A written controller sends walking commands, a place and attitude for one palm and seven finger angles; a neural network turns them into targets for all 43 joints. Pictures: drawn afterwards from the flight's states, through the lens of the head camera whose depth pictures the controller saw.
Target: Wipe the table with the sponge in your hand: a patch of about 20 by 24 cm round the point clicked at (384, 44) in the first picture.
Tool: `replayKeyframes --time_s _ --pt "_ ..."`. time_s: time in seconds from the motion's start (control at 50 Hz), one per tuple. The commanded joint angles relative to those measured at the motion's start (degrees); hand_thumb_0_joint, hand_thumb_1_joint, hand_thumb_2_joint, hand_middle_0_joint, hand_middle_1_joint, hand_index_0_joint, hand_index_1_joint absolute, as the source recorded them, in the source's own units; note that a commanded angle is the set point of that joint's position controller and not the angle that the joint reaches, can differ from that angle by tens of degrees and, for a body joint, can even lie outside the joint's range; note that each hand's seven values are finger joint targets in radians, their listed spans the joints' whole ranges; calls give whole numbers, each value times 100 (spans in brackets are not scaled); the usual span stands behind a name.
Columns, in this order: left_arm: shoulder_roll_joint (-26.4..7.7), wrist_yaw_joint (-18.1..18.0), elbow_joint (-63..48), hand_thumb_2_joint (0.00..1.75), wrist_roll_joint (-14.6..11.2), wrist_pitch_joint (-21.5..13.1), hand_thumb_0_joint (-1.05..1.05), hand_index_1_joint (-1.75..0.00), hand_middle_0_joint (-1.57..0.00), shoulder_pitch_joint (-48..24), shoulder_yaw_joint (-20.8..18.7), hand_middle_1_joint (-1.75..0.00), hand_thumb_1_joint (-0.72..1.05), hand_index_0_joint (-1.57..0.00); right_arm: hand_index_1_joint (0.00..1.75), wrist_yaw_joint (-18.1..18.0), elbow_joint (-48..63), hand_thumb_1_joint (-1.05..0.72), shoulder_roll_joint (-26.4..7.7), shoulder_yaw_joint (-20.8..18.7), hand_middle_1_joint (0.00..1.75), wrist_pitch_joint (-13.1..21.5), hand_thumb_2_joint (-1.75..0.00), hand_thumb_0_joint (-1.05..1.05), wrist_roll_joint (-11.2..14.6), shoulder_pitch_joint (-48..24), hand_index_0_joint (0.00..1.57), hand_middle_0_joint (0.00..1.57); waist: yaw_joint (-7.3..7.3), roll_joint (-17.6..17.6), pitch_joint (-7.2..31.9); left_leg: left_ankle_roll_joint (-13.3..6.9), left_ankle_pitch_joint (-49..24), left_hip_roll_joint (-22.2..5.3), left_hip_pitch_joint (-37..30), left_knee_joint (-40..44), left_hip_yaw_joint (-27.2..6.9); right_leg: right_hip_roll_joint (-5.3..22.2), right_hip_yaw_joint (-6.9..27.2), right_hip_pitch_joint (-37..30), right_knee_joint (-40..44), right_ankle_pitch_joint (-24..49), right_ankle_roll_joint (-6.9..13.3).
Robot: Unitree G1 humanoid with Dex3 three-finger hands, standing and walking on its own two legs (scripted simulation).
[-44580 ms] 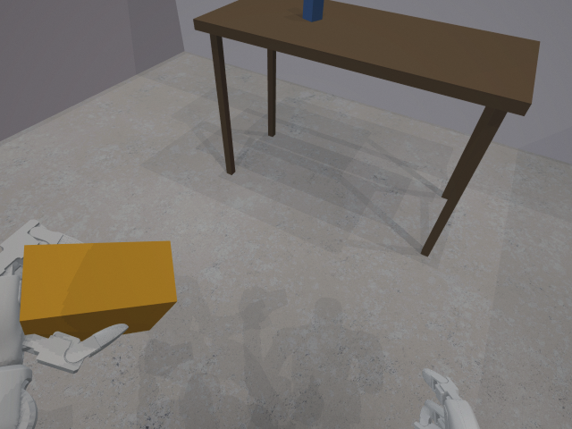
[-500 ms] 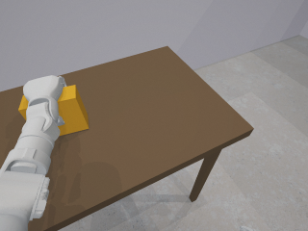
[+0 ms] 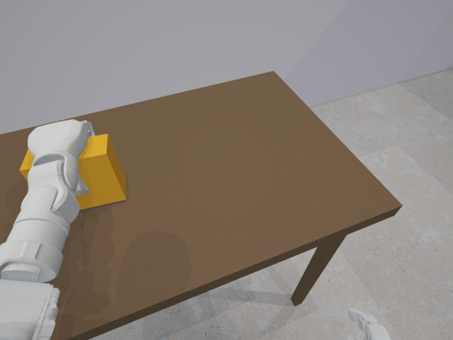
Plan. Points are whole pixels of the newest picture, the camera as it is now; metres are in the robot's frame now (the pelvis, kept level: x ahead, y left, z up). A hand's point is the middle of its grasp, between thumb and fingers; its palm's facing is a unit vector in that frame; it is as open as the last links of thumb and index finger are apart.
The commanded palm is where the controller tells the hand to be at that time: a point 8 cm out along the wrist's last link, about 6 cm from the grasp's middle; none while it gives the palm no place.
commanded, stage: wipe back along the first lane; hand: left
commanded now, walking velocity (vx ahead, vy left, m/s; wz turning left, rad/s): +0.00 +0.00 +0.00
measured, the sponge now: (84, 182) +0.38 +0.32 +0.05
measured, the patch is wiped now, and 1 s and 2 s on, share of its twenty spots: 1.00 1.00 1.00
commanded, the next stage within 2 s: lift the sponge slowly off the table in 1.58 s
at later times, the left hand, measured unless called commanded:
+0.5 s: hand (77, 183) +0.34 +0.30 +0.10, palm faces +0.00 -0.03 -1.00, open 10.4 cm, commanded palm +0.30 +0.29 +0.13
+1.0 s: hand (76, 205) +0.29 +0.28 +0.10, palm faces +0.05 -0.03 -1.00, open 10.4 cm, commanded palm +0.25 +0.27 +0.13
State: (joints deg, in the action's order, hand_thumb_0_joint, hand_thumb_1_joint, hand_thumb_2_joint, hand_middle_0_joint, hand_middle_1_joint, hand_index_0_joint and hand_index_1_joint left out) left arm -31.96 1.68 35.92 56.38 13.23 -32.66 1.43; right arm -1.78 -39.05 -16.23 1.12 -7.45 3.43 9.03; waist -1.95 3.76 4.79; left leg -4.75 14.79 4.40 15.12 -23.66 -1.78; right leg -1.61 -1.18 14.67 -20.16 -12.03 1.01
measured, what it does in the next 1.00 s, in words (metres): stands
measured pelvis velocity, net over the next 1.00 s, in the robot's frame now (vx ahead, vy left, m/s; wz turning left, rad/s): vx -0.01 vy -0.02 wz -0.02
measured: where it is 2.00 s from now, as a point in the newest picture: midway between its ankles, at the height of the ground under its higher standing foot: outside the picture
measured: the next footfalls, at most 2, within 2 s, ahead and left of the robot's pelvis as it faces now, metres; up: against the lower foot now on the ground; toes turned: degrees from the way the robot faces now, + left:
none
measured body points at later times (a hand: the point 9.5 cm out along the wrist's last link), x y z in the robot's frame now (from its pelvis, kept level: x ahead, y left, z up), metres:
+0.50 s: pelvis -0.01 -0.02 +0.00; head +0.00 -0.04 +0.45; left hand +0.33 +0.29 +0.16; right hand +0.16 -0.26 -0.11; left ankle -0.04 +0.06 -0.74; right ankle -0.03 -0.12 -0.74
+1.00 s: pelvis -0.01 -0.02 +0.00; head -0.01 -0.05 +0.45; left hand +0.29 +0.28 +0.16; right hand +0.19 -0.25 -0.10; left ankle -0.04 +0.06 -0.74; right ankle -0.03 -0.12 -0.74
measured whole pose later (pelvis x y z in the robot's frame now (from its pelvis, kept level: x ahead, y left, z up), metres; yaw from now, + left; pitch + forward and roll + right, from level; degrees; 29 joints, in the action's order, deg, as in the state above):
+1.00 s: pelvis -0.01 -0.02 +0.00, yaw -1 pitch +2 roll -1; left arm -29.6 -1.6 6.6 52.9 20.9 -6.6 2.1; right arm -0.9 -37.5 -16.9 1.6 -6.9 3.9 5.4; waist -3.8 5.8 4.5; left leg -3.5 16.1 3.1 11.5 -25.3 -0.9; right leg -2.9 -0.4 12.0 -23.0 -13.4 2.2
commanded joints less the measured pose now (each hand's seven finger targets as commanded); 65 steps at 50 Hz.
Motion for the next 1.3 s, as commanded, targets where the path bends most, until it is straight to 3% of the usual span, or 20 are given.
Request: replayKeyframes --time_s 0.0,0.06,0.1,0.16,0.28,0.3,0.34,0.48,0.62,0.7,0.78,0.8,0.92,1.0,1.06,1.1,1.16,1.2,1.22,1.28 --pt "-1332 -12 -1134 130 79 -43 0 -160 -120 -1461 -287 -160 10 -120 30 -46 751 -90 -839 -294 30 192 -90 0 7 -375 20 20 -21 30 1673 379 -3677 -447 -1118 -103 -372 -33 90 -606 -89 1970 398" --pt "-1030 -20 -1179 130 38 5 0 -160 -120 -1245 -61 -160 10 -120 30 -38 721 -90 -832 -318 30 182 -90 0 13 -350 20 20 24 -107 1548 359 -3383 -449 -1124 -101 -374 -40 52 -488 -80 1789 369" --pt "-1258 -44 -1382 130 -41 12 0 -160 -120 -1042 -345 -160 10 -120 30 -38 767 -90 -848 -288 30 189 -90 0 12 -475 20 20 -71 -87 1553 347 -3291 -431 -999 -39 -364 -36 94 -670 -77 1845 407" --pt "-1114 -58 -1188 130 -28 110 0 -160 -120 -1021 -155 -160 10 -120 30 -55 698 -90 -847 -272 30 168 -90 0 36 -476 20 20 13 -233 1264 285 -2614 -371 -762 30 -261 -28 71 -644 -46 1670 384" --pt "-936 -54 -1321 130 -99 205 0 -160 -120 -487 -108 -160 10 -120 30 -44 776 -90 -816 -246 30 188 -90 0 47 -610 20 20 -41 -300 1127 222 -2295 -340 -632 69 -220 -21 89 -743 -39 1619 384" --pt "-1124 -49 -1470 130 -120 188 0 -160 -120 -510 -297 -160 10 -120 30 -43 800 -90 -830 -224 30 195 -90 0 52 -691 20 20 -84 -209 1179 218 -2280 -352 -606 105 -258 -28 143 -785 -44 1590 418" --pt "-890 -50 -1520 130 -129 232 0 -160 -120 -285 -113 -160 10 -120 30 -28 823 -90 -804 -233 30 199 -90 0 52 -682 20 20 -71 -191 1169 208 -2323 -330 -627 58 -209 -12 116 -815 -76 1692 392" --pt "-950 -51 -1540 130 -223 389 0 -160 -120 258 -232 -160 10 -120 30 -36 882 -90 -809 -192 30 178 -90 0 82 -845 20 20 -115 -482 881 150 -1761 -279 -298 119 -148 4 192 -893 -62 1523 357" --pt "-635 -31 -1922 130 -305 513 0 -160 -120 792 -74 -160 10 -120 30 -8 983 -90 -766 -188 30 215 -90 0 86 -990 20 20 -143 -390 879 135 -1827 -272 -351 41 -114 1 216 -919 -127 1659 357" --pt "-863 -33 -2255 130 -367 582 0 -160 -120 1027 -323 -160 10 -120 30 -13 1031 -90 -773 -166 30 234 -90 0 81 -1133 20 20 -205 -380 907 126 -1773 -261 -321 51 -152 2 343 -1009 -140 1690 378" --pt "-607 -29 -2532 130 -452 659 0 -160 -120 1512 -187 -160 10 -120 30 12 1072 -90 -727 -168 30 270 -90 0 80 -1158 20 20 -236 -463 853 139 -1887 -265 -344 12 -133 16 258 -1047 -188 1851 337" --pt "-821 -46 -2670 130 -477 665 0 -160 -120 1650 -454 -160 10 -120 30 18 1081 -90 -745 -169 30 285 -90 0 72 -1248 20 20 -303 -438 956 143 -1979 -277 -364 14 -175 -5 340 -1109 -229 1908 370" --pt "-330 -102 -3363 130 -597 873 0 -160 -120 2226 -134 -160 10 -120 30 64 1159 -90 -680 -159 30 336 -90 0 57 -1397 20 20 -308 -437 841 169 -2121 -306 -430 -18 -150 7 244 -1066 -285 2025 326" --pt "-461 -163 -3609 130 -645 1050 0 -160 -120 2335 -303 -160 10 -120 30 47 1143 -90 -687 -152 30 348 -90 0 68 -1569 20 20 -346 -516 749 184 -1959 -320 -456 41 -182 -24 340 -987 -236 1829 342" --pt "-169 -150 -3656 130 -620 1192 0 -160 -120 2336 1 -160 10 -120 30 36 1146 -90 -649 -124 30 346 -90 0 73 -1585 20 20 -302 -536 598 199 -1859 -340 -451 85 -178 -14 225 -891 -214 1621 316" --pt "-377 -156 -3806 130 -596 1266 0 -160 -120 2337 -174 -160 10 -120 30 23 1152 -90 -652 -114 30 358 -90 0 74 -1678 20 20 -348 -501 695 197 -1807 -339 -510 105 -209 -40 325 -929 -212 1513 347" --pt "-79 -110 -3812 130 -566 1339 0 -160 -120 2372 127 -160 10 -120 30 20 1152 -90 -619 -89 30 381 -90 0 71 -1654 20 20 -301 -494 609 199 -1833 -347 -536 94 -189 -22 232 -887 -205 1519 329" --pt "-262 -111 -3991 130 -561 1348 0 -160 -120 2601 -94 -160 10 -120 30 42 1176 -90 -626 -77 30 392 -90 0 61 -1766 20 20 -392 -439 727 211 -1894 -351 -576 98 -223 -51 328 -976 -241 1582 367" --pt "-6 -97 -4069 130 -573 1353 0 -160 -120 2719 115 -160 10 -120 30 56 1222 -90 -581 -71 30 406 -90 0 66 -1746 20 20 -373 -499 757 209 -1973 -347 -563 60 -196 -21 234 -1012 -281 1635 337" --pt "60 -95 -4272 130 -612 1352 0 -160 -120 3018 137 -160 10 -120 30 104 1220 -90 -570 -68 30 407 -90 0 56 -1757 20 20 -384 -450 666 235 -2108 -386 -598 70 -230 -28 211 -973 -280 1709 328"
